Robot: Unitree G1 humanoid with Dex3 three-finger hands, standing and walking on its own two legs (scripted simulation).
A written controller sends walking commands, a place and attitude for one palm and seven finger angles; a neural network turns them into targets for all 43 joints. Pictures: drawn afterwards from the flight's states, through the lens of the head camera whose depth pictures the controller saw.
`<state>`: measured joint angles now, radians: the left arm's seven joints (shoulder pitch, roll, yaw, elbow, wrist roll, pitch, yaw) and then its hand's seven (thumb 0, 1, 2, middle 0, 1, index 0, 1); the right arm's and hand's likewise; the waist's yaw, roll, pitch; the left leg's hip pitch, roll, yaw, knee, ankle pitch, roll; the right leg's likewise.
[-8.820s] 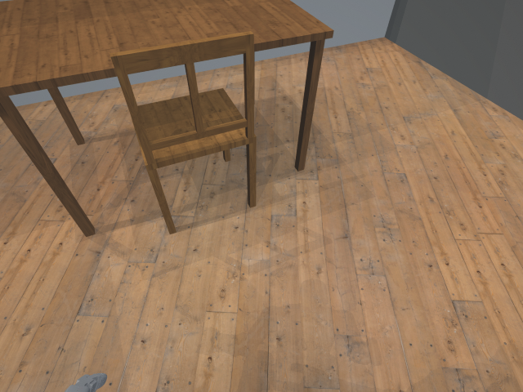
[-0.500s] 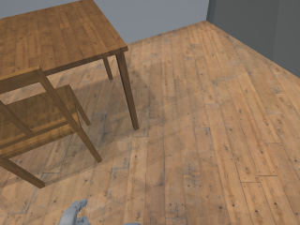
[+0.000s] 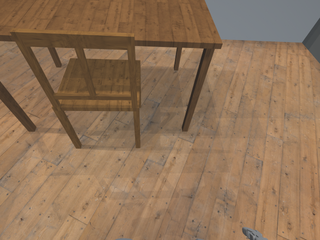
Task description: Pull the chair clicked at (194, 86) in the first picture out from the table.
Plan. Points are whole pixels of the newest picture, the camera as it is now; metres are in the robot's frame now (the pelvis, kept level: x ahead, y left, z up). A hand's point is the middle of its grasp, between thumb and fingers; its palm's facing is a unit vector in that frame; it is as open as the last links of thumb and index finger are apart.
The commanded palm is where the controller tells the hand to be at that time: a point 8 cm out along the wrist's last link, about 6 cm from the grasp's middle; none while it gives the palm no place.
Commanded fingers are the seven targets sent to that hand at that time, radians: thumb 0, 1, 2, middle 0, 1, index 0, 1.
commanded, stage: turn to face it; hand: left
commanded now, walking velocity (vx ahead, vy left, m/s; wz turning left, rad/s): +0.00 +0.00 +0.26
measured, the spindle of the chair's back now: (86, 73) +0.72 +0.38 -0.10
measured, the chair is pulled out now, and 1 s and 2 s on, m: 0.00 0.00 0.00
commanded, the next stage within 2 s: take the last steps up to it in 0.10 s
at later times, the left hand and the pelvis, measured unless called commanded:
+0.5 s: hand out of the picture +0.05 +0.17 -0.14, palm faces +0.19 -0.95 -0.25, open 7.4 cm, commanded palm none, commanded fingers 0.00 0.90 0.90 -0.20 -0.30 -0.20 -0.30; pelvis +0.03 -0.02 +0.01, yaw +8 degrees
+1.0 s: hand out of the picture +0.05 +0.22 -0.17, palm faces +0.31 -0.93 -0.17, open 7.4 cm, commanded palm none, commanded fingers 0.00 0.90 0.90 -0.20 -0.30 -0.20 -0.30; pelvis +0.18 +0.09 -0.01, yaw +11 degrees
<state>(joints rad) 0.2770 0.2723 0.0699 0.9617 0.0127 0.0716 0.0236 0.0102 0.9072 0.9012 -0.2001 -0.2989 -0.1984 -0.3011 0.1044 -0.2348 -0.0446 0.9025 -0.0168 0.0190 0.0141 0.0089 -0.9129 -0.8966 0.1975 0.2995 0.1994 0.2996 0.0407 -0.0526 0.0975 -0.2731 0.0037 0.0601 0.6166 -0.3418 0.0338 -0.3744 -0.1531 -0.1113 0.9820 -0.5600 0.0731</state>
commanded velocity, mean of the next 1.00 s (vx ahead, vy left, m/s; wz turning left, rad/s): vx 0.23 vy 0.07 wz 0.12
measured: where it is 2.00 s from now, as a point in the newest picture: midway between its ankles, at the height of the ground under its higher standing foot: (132, 219)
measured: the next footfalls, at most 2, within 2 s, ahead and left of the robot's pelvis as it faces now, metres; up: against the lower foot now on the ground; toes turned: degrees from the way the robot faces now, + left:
right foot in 0.38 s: +0.05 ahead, -0.12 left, +0.00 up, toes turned +1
left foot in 0.92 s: +0.25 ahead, +0.20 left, +0.00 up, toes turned +17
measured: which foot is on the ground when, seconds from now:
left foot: down 0.00-0.38, up 0.40-0.90, down 0.92-1.00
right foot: up 0.00-0.36, down 0.38-0.92, up 0.94-1.00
